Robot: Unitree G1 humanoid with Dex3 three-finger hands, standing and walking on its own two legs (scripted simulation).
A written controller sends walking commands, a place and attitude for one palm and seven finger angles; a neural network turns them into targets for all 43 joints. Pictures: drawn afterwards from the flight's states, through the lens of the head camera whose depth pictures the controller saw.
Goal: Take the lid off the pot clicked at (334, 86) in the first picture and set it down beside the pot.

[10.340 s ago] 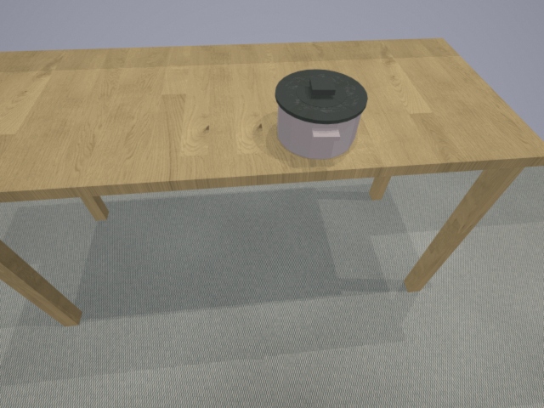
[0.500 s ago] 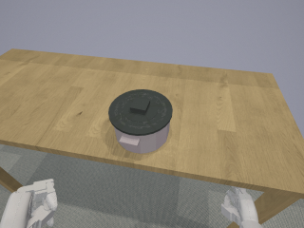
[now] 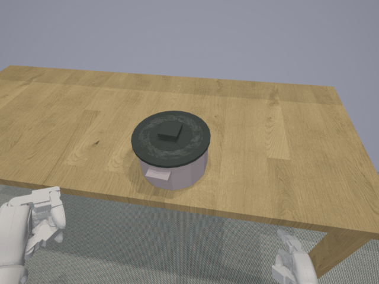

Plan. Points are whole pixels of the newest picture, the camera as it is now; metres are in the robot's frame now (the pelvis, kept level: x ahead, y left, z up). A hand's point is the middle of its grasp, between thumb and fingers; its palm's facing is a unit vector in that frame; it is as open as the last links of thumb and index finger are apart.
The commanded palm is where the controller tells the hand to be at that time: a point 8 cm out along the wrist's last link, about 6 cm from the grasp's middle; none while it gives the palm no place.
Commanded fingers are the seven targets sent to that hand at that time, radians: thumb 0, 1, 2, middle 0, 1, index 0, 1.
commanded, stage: reach forward and open the fingers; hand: left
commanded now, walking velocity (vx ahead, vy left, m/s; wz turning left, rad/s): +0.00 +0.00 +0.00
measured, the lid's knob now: (170, 130) +0.42 +0.11 +0.11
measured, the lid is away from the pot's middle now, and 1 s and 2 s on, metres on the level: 0.00 0.00 0.00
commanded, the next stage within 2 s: move the open hand above the knob in 1.14 s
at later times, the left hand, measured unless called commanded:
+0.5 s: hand (46, 213) +0.18 +0.27 +0.13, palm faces -0.19 -0.03 -0.98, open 3.8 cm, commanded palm +0.18 +0.26 +0.19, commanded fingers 0.00 0.14 1.34 -1.04 -0.65 -1.04 -0.65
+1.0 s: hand (52, 179) +0.23 +0.27 +0.16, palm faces -0.11 -0.01 -0.99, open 9.6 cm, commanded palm +0.21 +0.26 +0.23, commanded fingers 0.00 -0.33 1.50 -0.84 -0.08 -0.84 -0.08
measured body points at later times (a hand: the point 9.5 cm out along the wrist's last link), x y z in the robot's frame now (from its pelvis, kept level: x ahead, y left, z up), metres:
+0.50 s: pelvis -0.02 +0.00 +0.00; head -0.02 -0.04 +0.45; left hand +0.19 +0.27 +0.18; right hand +0.21 -0.22 -0.08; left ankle -0.01 +0.13 -0.74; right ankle -0.02 -0.14 -0.74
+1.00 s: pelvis -0.05 +0.01 +0.00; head -0.04 -0.02 +0.45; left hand +0.23 +0.27 +0.22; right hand +0.17 -0.19 -0.08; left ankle -0.01 +0.13 -0.74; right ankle -0.02 -0.14 -0.74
